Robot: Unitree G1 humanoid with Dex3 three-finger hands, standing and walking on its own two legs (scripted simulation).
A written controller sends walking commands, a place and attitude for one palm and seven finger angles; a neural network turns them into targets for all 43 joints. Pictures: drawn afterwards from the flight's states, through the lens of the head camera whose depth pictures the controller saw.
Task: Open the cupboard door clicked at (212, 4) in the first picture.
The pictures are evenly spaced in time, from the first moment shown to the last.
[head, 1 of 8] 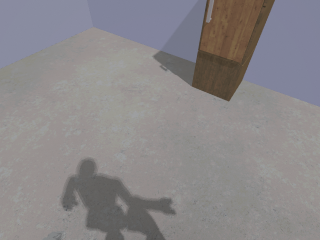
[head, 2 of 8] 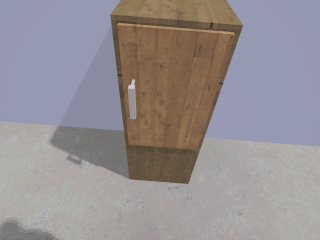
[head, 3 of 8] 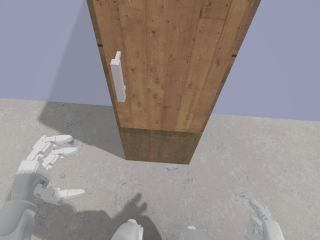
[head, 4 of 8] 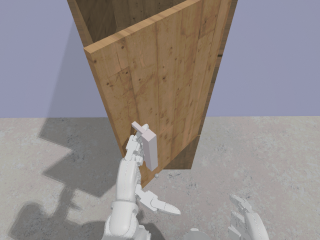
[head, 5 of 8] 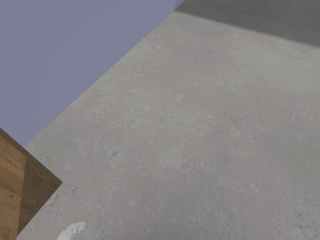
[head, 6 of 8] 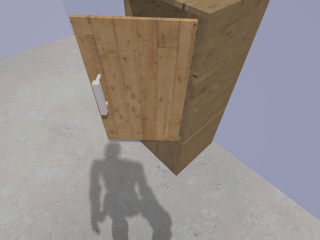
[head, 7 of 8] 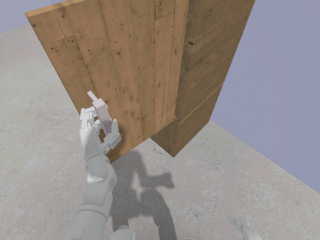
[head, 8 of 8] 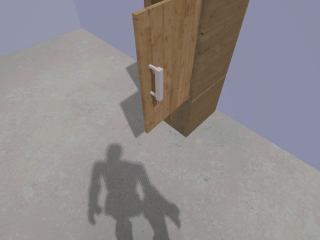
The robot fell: no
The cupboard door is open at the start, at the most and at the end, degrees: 0 94 93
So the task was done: yes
